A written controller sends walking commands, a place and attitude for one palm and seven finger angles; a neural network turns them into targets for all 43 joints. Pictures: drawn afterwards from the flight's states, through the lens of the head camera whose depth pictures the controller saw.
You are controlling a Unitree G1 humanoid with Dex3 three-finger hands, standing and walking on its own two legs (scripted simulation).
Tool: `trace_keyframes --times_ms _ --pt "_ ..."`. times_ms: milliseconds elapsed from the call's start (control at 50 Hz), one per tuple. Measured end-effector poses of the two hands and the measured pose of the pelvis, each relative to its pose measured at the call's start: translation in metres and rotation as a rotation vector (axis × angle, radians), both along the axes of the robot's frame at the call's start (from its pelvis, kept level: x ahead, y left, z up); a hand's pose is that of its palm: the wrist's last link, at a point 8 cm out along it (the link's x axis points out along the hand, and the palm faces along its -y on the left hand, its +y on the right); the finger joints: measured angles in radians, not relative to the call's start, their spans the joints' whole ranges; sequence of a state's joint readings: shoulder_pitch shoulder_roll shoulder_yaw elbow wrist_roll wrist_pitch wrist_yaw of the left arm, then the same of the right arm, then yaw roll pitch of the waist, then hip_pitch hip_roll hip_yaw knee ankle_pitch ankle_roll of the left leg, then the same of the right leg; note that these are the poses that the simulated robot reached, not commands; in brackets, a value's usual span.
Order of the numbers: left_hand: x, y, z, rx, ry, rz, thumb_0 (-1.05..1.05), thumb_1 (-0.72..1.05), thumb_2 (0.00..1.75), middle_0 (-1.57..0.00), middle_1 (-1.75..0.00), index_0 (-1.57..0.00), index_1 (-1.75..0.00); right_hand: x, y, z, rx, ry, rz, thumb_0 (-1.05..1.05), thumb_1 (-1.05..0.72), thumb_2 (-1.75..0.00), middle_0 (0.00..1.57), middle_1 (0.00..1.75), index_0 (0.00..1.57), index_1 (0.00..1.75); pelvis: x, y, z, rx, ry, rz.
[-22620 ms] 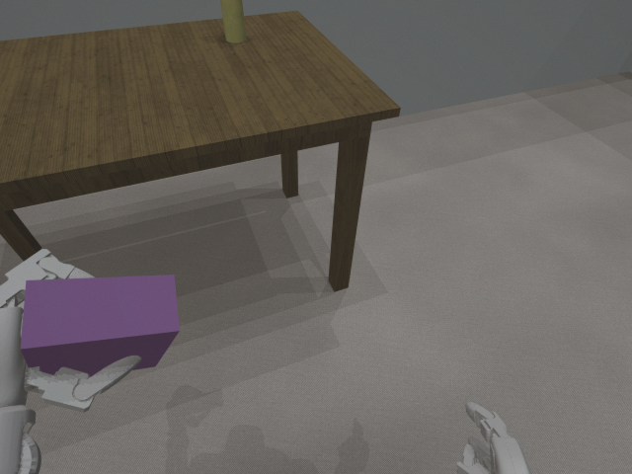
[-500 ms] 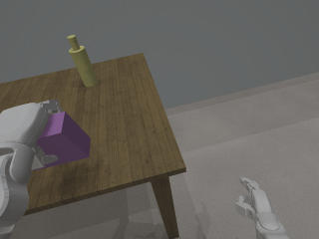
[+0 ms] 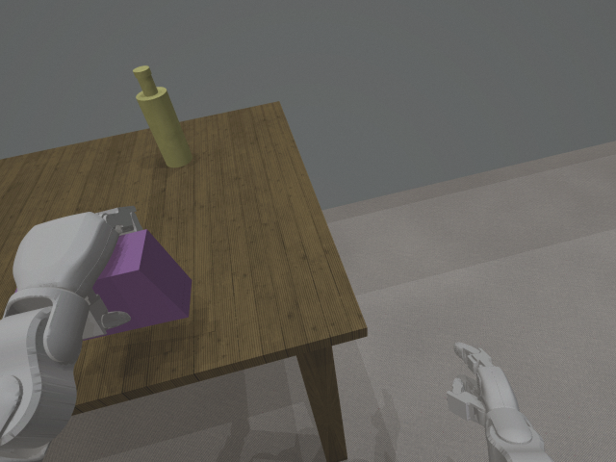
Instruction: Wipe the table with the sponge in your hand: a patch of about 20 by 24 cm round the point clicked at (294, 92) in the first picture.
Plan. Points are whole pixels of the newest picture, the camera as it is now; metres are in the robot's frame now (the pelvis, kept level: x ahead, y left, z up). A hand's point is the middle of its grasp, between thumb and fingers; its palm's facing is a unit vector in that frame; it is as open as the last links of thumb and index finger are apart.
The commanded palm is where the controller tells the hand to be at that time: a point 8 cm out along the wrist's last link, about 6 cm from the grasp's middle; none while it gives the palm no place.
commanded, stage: move the sponge above the wiping area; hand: left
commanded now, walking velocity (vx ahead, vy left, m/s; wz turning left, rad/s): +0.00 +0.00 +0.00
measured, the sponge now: (121, 295) +0.24 +0.27 +0.14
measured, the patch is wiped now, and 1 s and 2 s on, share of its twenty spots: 0.00 0.00 0.00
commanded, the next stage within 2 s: none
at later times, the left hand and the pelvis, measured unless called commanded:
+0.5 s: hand (113, 280) +0.25 +0.28 +0.16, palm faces +0.08 -0.07 -0.99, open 9.7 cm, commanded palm +0.21 +0.27 +0.23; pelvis +0.00 +0.00 +0.00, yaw +0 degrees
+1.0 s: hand (132, 280) +0.26 +0.27 +0.14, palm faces +0.07 -0.08 -0.99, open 9.7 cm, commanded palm +0.23 +0.26 +0.21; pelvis +0.01 -0.01 +0.00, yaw +0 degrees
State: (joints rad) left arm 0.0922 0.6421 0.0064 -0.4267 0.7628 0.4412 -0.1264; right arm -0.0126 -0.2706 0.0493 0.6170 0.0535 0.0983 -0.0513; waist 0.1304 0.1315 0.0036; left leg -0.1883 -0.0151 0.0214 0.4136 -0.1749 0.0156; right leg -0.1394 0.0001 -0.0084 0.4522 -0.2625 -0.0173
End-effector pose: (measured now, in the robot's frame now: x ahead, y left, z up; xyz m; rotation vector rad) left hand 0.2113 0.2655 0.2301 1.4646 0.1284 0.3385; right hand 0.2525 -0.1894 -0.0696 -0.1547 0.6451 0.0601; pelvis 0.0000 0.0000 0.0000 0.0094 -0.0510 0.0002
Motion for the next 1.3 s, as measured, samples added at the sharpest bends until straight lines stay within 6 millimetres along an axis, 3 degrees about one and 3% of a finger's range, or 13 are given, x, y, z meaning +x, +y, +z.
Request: trace_keyframes --times_ms 260,780,1100,1300 --pt "-0.001 0.003 -0.01 -0.021 0.002 0.039 0.0 -0.47 1.04 -0.78 -1.36 -0.78 -1.36 -0.001 0.004 0.002 0.0 0.007 0.013 0.02 -0.9 -0.9 0.2 0.3 0.2 0.3 -0.003 0.0 0.0 0.0 -0.007 0.003" --pt "0.02 0.004 -0.032 -0.004 0.076 0.035 0.0 -0.47 1.04 -0.77 -1.37 -0.78 -1.36 -0.016 -0.021 -0.009 -0.028 0.057 -0.042 0.02 -0.9 -0.9 0.2 0.3 0.2 0.3 0.002 -0.006 0.001 0.0 -0.003 -0.002" --pt "0.026 -0.006 -0.038 -0.014 0.07 0.022 0.0 -0.47 1.04 -0.77 -1.37 -0.78 -1.36 -0.004 -0.016 -0.007 -0.011 0.046 -0.03 0.02 -0.9 -0.9 0.2 0.3 0.2 0.3 0.01 -0.005 0.001 0.002 0.004 -0.003" --pt "0.016 -0.005 -0.038 -0.02 0.064 0.054 0.0 -0.47 1.04 -0.77 -1.37 -0.77 -1.36 0.002 -0.016 -0.003 -0.005 0.034 -0.021 0.02 -0.9 -0.9 0.2 0.3 0.2 0.3 0.012 -0.007 0.0 0.003 0.001 -0.004"
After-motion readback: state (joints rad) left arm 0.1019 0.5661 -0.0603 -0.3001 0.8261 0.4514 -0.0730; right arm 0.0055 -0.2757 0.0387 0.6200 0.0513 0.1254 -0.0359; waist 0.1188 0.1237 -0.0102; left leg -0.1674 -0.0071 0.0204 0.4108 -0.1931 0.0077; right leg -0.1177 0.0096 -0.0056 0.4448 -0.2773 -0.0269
